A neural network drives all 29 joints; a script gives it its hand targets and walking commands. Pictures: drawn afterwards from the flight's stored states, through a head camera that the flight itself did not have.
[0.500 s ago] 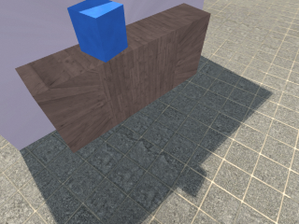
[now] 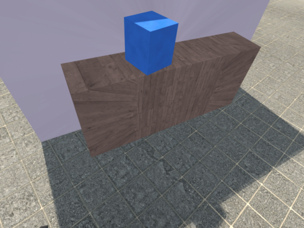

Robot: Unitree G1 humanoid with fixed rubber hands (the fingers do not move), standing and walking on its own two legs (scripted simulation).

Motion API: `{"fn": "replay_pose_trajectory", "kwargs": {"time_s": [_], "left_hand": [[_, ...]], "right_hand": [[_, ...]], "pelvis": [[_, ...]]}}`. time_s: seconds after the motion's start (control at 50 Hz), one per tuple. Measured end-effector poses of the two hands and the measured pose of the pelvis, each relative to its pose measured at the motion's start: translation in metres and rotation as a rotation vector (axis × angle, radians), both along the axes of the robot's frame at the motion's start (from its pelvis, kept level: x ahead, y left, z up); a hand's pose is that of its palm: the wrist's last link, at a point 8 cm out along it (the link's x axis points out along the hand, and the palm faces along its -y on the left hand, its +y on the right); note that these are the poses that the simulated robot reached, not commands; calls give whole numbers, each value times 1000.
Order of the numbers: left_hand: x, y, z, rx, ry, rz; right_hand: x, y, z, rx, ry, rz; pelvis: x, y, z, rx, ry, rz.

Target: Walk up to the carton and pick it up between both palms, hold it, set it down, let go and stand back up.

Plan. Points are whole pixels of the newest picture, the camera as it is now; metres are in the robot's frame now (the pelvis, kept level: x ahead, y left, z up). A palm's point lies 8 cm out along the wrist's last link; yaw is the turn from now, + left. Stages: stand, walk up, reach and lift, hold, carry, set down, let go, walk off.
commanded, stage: walk up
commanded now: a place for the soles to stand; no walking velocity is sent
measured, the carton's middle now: (149, 42) +1.07 +0.03 -0.02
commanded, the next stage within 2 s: none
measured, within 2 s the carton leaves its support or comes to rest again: neither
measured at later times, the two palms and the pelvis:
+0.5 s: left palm (79, 193) +0.24 +0.22 -0.09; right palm (283, 196) +0.26 -0.42 -0.11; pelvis +0.18 -0.11 -0.01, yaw +11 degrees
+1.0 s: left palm (106, 176) +0.30 +0.15 -0.11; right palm (270, 137) +0.47 -0.46 -0.08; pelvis +0.33 -0.16 +0.00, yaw +17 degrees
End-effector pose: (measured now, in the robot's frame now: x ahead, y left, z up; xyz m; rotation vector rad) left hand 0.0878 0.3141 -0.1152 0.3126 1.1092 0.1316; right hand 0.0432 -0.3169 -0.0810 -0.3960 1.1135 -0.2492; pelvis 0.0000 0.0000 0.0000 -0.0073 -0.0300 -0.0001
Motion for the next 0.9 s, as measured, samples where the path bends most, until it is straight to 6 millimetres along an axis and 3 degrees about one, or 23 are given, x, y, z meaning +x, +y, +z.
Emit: {"fn": "replay_pose_trajectory", "kwargs": {"time_s": [0.1, 0.2, 0.26, 0.34, 0.44, 0.48, 0.56, 0.66, 0.78, 0.9], "left_hand": [[20, -3, 5, -34, 9, 37], [38, -12, 6, -33, 17, 95], [58, -23, 7, -25, 2, 111], [100, -45, 11, -4, -45, 117], [144, -80, 16, 46, -87, 111], [148, -93, 23, 58, -101, 142], [151, -111, 47, 78, -101, 198], [164, -126, 62, 94, -61, 223], [185, -139, 52, 77, -15, 253], [193, -152, 28, 28, 34, 320]], "right_hand": [[6, -10, 23, -52, 98, 12], [38, -27, 30, -83, 147, 54], [66, -40, 25, -84, 143, 77], [108, -63, 12, -71, 133, 114], [170, -96, -24, -31, 107, 153], [200, -102, -31, -8, 81, 183], [256, -113, -21, 16, 30, 237], [294, -125, -15, 39, 60, 270], [326, -138, -17, 17, 138, 280], [384, -139, -10, -33, 127, 333]], "pelvis": [[35, -6, 15, -13, 18, 68], [73, -19, 17, -12, 34, 133], [94, -33, 14, 2, 37, 158], [123, -58, 6, 33, 55, 188], [163, -95, -12, 42, 47, 184], [177, -108, -11, 38, 26, 195], [202, -126, 6, 72, 2, 208], [230, -143, 18, 66, 32, 207], [266, -155, 17, 33, 66, 234], [302, -157, 10, 6, 85, 266]]}}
